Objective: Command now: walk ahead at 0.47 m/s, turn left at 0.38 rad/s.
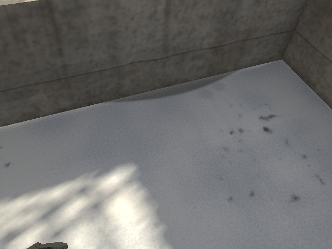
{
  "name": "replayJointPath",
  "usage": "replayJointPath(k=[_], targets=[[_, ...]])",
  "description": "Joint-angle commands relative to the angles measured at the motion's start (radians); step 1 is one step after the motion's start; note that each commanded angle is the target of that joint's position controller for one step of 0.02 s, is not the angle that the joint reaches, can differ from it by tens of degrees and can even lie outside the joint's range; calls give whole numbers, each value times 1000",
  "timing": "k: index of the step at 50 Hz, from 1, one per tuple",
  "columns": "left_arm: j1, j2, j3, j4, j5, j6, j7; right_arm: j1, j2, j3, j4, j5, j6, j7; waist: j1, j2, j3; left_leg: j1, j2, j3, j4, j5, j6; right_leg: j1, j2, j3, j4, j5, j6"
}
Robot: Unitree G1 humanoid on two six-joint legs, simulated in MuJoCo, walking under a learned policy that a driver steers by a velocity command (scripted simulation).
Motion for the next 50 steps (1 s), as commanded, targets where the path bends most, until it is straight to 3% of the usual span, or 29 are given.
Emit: replayJointPath(k=[1,4,5,7,8,9,10,11,12,13,14,15,17,20,23,26,27,28,29,30,31,33,39,50], targets=[[-197,-1,-7,-118,-2,-18,-8,-28,-183,-34,-60,9,-19,-20,-4,131,81,-139,178,-172,-117,218,156,47,47,-36,-209,137,23],[-209,52,13,-108,-18,-16,-10,-11,-210,-40,-47,19,-22,-24,8,160,69,-105,214,-217,-74,239,137,136,49,1,-289,186,24],[-204,70,20,-107,-12,-14,-13,-10,-213,-44,-49,24,-16,-28,17,147,52,-98,226,-236,-61,258,126,187,51,8,-305,176,20],[-119,111,41,-80,-12,-9,-7,-34,-215,-50,-51,20,-9,-30,77,160,19,-79,216,-218,30,412,83,314,48,7,-328,141,-15],[-8,136,55,-54,0,-12,5,-50,-202,-47,-61,15,-4,-30,135,141,-52,-81,164,-186,161,553,47,449,44,-13,-364,167,-45],[132,185,68,-40,18,-16,16,-63,-177,-39,-89,-1,4,-28,199,110,-197,-160,106,-156,390,470,9,677,-70,69,-323,265,-100],[208,248,73,-25,30,-4,16,94,-58,-8,-87,-26,4,-30,136,-183,-368,-395,-37,-76,721,-193,-52,985,-311,344,-263,501,-216],[214,204,62,-5,29,2,-8,181,-99,-8,-84,6,5,-27,111,-329,-445,-554,-56,-70,949,-406,-70,987,-428,676,-411,359,-330],[142,127,43,-15,18,0,-14,110,-174,-38,-62,20,15,-35,120,-154,-277,-587,9,-72,1025,-340,-81,826,-377,565,-445,320,-299],[77,83,26,-11,11,0,-18,6,-189,-44,-83,15,24,-40,115,-50,-166,-583,40,-22,1013,-273,-89,690,-324,394,-447,412,-269],[35,55,13,4,13,-3,-25,-50,-177,-45,-94,2,34,-42,99,15,-104,-547,66,-6,968,-242,-99,574,-273,279,-459,548,-258],[4,50,10,22,21,-9,-28,-68,-158,-47,-110,-8,40,-41,72,-9,-88,-497,99,-3,896,-205,-100,499,-239,212,-478,604,-246],[-26,45,7,56,32,-17,-29,-63,-105,-37,-114,-9,51,-37,43,-60,-86,-393,109,30,752,-157,-108,405,-186,116,-514,647,-242],[-57,89,16,89,26,-7,-17,-116,-75,-19,-142,-22,54,-31,41,-76,-115,-279,110,65,504,-64,-118,349,-178,58,-525,670,-263],[-33,126,20,124,15,16,-10,-172,-118,-24,-157,-20,67,-24,61,-63,-133,-185,94,84,375,77,-107,335,-189,62,-531,494,-256],[-37,103,3,151,1,27,-13,-211,-141,-32,-174,-35,77,-24,43,-32,-88,-64,81,89,201,176,-58,261,-147,68,-495,145,-192],[-4,72,-12,170,7,26,-15,-233,-162,-34,-192,-43,78,-29,45,-2,-71,-22,120,39,126,260,-35,235,-112,60,-470,25,-139],[56,51,-22,180,31,25,-17,-251,-220,-42,-215,-42,79,-38,86,96,-87,30,222,-59,118,423,4,206,-44,15,-401,-126,-80],[158,27,-27,198,27,32,-10,-309,-225,-40,-214,-37,84,-41,159,218,-114,-49,260,-90,120,283,74,265,7,-44,-401,-225,-43],[107,55,-26,203,28,44,0,-352,-157,-27,-226,-28,82,-31,127,190,-82,-132,201,-64,104,97,59,326,7,-54,-404,-172,-22],[70,80,-19,202,25,54,6,-362,-132,-19,-226,-32,80,-24,109,165,-41,-159,159,-37,107,50,29,312,10,-55,-399,-144,-18],[79,92,-17,217,26,67,16,-348,-142,-19,-218,-32,67,-17,103,139,-31,-154,137,-19,133,140,6,313,1,-44,-394,-91,-20],[77,92,-17,262,14,68,22,-332,-137,-20,-190,-25,53,-18,97,71,-88,-89,123,7,202,414,14,375,-20,-32,-378,64,-15],[59,95,-11,352,12,104,43,-339,-128,-27,-102,-22,50,-14,110,48,-59,-122,104,24,167,359,17,430,-22,-35,-390,37,-8]])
